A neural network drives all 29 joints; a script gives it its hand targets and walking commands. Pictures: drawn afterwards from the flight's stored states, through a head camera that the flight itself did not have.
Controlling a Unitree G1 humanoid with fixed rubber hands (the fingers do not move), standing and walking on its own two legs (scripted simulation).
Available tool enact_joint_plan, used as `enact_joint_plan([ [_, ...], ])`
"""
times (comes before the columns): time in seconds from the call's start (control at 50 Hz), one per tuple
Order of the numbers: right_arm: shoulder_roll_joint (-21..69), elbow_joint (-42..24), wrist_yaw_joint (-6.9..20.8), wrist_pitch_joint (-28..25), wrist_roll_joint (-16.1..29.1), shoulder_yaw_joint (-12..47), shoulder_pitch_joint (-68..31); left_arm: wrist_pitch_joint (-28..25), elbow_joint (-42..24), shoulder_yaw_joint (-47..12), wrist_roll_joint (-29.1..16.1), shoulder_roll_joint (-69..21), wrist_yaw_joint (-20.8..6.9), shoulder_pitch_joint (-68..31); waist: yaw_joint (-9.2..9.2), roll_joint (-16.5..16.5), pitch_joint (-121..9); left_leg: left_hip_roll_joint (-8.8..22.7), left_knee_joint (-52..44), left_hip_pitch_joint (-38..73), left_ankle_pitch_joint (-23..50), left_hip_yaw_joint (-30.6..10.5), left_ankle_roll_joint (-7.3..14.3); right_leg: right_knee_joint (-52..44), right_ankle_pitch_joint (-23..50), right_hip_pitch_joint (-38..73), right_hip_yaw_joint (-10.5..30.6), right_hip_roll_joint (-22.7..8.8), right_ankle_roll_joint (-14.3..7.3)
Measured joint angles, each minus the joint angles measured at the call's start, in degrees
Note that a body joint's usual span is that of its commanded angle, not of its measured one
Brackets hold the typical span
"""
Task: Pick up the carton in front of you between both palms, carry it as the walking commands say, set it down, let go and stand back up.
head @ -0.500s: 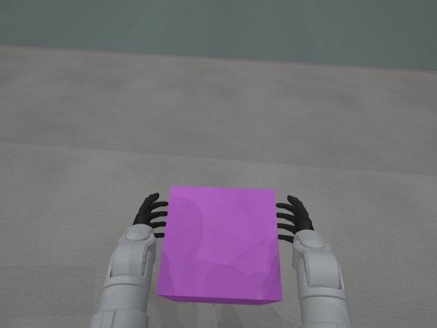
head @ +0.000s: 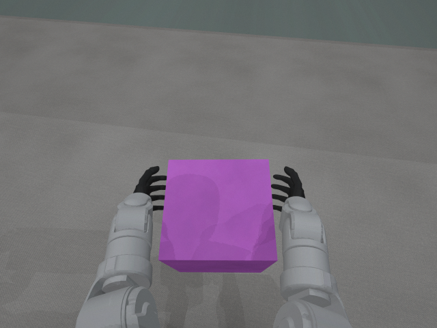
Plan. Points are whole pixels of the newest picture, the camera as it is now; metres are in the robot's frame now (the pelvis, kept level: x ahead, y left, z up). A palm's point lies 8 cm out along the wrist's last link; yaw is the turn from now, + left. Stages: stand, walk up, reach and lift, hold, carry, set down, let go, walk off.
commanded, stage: set down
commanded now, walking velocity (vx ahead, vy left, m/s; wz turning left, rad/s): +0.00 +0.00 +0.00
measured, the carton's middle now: (219, 221) +0.36 +0.01 -0.09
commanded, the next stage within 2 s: none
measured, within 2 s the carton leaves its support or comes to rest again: neither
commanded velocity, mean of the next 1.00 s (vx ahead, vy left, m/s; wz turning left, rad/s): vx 0.00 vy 0.00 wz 0.00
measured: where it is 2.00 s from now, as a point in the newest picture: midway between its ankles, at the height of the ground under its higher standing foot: outside the picture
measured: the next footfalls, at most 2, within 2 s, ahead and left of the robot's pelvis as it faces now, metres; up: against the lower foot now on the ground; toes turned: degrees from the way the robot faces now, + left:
none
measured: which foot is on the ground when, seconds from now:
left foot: down 0.00-1.00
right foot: down 0.00-1.00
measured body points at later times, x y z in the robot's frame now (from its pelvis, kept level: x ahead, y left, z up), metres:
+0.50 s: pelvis -0.03 +0.04 -0.11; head +0.19 +0.02 +0.28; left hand +0.42 +0.15 -0.19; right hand +0.36 -0.14 -0.19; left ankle +0.00 +0.16 -0.73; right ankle +0.08 -0.10 -0.73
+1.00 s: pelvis -0.05 +0.04 -0.23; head +0.23 +0.03 +0.12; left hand +0.46 +0.12 -0.34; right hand +0.37 -0.17 -0.34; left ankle +0.00 +0.16 -0.73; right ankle +0.08 -0.10 -0.73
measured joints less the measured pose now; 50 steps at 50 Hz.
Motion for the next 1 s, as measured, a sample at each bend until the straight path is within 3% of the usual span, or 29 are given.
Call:
enact_joint_plan([
  [0.14,0.4,1.3,-1.1,-9.9,-1.2,-2.5,-1.2,-8.3,2.9,1.1,1.6,0.8,-1.1,-3.9,-0.35,-0.9,0.1,-1.6,7.2,-16.8,-0.7,0.2,-1.6,7.4,-0.8,-17.1,1.0,-0.3,0.4],
  [0.26,0.1,-1.1,-4.0,-19.3,3.7,-0.4,-0.3,-16.6,1.8,-3.2,-4.3,2.0,1.6,-4.4,-0.62,-1.6,-1.4,-3.1,14.8,-35.9,-1.2,1.8,-3.6,14.6,-0.8,-36.5,3.3,-0.5,1.8],
  [0.32,0.1,-3.3,-5.3,-21.7,6.7,1.2,-0.2,-18.4,0.4,-5.7,-8.3,3.0,3.3,-5.1,-0.97,-1.4,-3.5,-3.8,19.7,-45.6,-2.2,2.4,-3.5,18.7,-1.3,-45.9,4.0,-0.5,2.6],
  [0.44,0.1,-6.6,-5.3,-21.9,8.9,1.4,-1.6,-18.0,-1.0,-8.0,-13.6,4.2,5.7,-7.7,-2.25,-0.1,-10.0,-5.7,29.8,-61.0,-5.1,2.9,-2.7,28.2,-4.3,-60.9,4.6,-1.0,4.2],
  [0.68,-1.9,-3.5,-1.8,-18.3,7.7,-4.0,-7.0,-15.0,5.7,-8.6,-13.0,5.5,7.6,-14.9,-4.92,0.8,-17.7,-7.7,43.7,-78.3,-9.8,3.8,-1.8,41.5,-8.9,-77.9,5.4,-0.9,5.9],
  [1.0,-3.8,-0.4,-5.0,-19.9,11.9,-4.9,-14.1,-16.3,14.2,-14.6,-16.6,11.8,10.0,-26.5,-6.47,0.9,-15.7,-9.2,60.3,-96.3,-13.8,3.8,-3.0,57.5,-12.1,-96.1,5.3,0.5,6.8],
])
